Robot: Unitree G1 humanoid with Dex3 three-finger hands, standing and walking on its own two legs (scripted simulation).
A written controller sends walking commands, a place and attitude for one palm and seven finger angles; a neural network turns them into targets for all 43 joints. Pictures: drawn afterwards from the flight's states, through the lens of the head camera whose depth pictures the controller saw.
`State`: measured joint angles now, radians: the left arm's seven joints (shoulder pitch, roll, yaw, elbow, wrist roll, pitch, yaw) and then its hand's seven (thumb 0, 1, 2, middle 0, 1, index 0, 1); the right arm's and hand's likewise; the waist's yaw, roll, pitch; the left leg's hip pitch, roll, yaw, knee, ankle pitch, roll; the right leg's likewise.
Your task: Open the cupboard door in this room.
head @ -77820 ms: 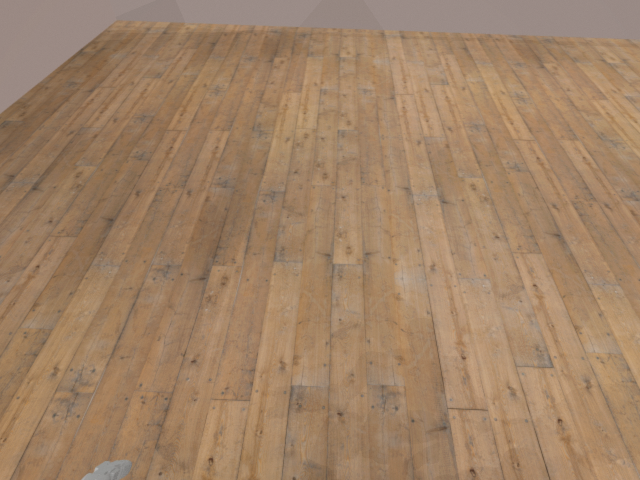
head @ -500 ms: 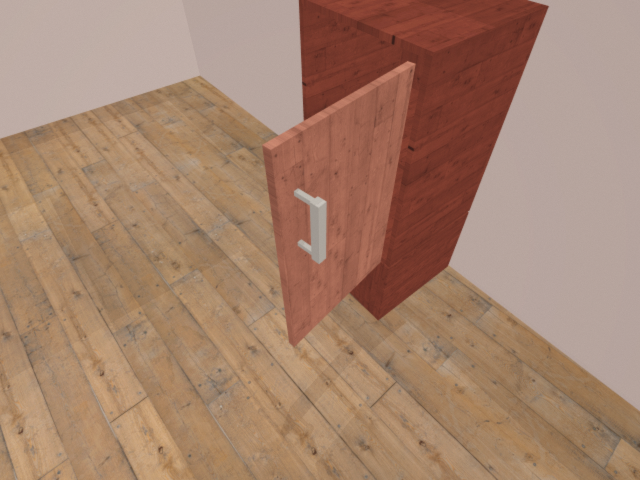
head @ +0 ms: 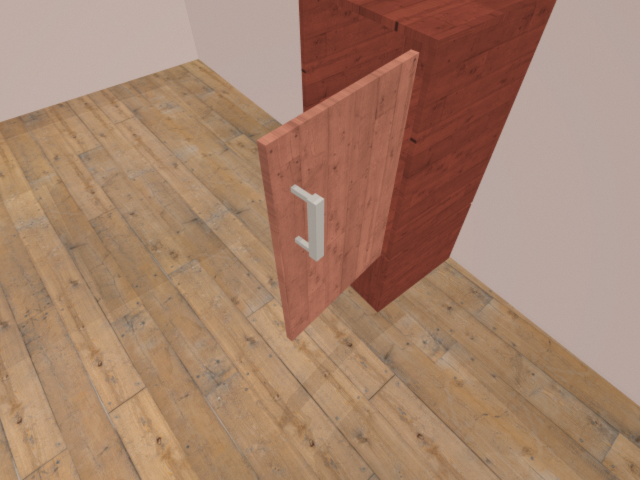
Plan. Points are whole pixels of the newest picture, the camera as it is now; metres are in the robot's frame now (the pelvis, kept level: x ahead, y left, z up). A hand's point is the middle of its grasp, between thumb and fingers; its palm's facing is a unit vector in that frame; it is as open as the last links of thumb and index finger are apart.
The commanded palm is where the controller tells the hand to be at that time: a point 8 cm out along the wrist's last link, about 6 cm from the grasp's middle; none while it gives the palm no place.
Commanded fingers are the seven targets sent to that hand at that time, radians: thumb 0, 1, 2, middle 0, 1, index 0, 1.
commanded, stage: look to check the result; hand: left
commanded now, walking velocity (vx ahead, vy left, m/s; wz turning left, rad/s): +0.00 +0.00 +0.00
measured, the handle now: (307, 223) +0.50 +0.06 -0.01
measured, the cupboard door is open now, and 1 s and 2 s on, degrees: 99 99 99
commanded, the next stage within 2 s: stand and wait in 0.20 s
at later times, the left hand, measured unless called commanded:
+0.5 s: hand out of the picture +0.01 +0.18 -0.17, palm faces +0.04 -0.98 -0.22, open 7.4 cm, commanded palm none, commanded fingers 0.00 0.90 0.90 -0.20 -0.30 -0.20 -0.30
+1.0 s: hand out of the picture +0.02 +0.18 -0.17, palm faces +0.02 -0.97 -0.24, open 7.4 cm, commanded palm none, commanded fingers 0.00 0.90 0.90 -0.20 -0.30 -0.20 -0.30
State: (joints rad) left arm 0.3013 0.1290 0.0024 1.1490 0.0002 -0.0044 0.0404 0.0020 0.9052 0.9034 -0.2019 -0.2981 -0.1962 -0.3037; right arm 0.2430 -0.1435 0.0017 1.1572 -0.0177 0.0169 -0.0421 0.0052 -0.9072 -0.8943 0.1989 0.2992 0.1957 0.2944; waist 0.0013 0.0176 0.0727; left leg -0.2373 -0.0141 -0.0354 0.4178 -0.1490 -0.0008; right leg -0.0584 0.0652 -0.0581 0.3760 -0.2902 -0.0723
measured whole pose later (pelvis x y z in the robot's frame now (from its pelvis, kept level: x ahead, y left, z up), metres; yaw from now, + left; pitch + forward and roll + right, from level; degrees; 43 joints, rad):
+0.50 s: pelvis +0.01 +0.00 +0.00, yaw +0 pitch -2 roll +0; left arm 0.26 0.15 0.01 1.13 0.00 -0.01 0.04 0.00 0.90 0.90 -0.20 -0.30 -0.20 -0.30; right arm 0.22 -0.16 0.00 1.15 -0.02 0.01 -0.04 0.00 -0.91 -0.89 0.20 0.30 0.20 0.29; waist 0.00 0.02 0.07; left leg -0.22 -0.02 -0.03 0.40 -0.15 0.00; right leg -0.04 0.06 -0.06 0.37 -0.30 -0.07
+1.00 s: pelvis +0.01 -0.01 +0.00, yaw +0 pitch -2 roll +1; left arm 0.25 0.18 0.01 1.14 0.00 -0.01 0.03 0.00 0.90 0.90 -0.20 -0.30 -0.20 -0.30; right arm 0.20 -0.19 0.00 1.15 -0.02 0.01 -0.04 0.00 -0.90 -0.89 0.20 0.30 0.20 0.29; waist 0.00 0.01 0.07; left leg -0.21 -0.01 -0.03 0.39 -0.16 -0.01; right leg -0.03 0.07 -0.05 0.35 -0.29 -0.08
